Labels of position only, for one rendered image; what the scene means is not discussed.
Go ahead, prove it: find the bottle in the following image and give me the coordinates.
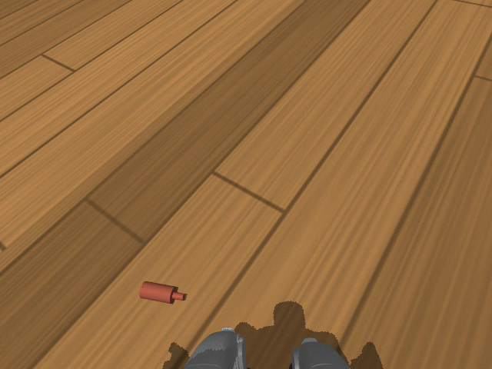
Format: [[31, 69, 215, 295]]
[[139, 281, 185, 304]]

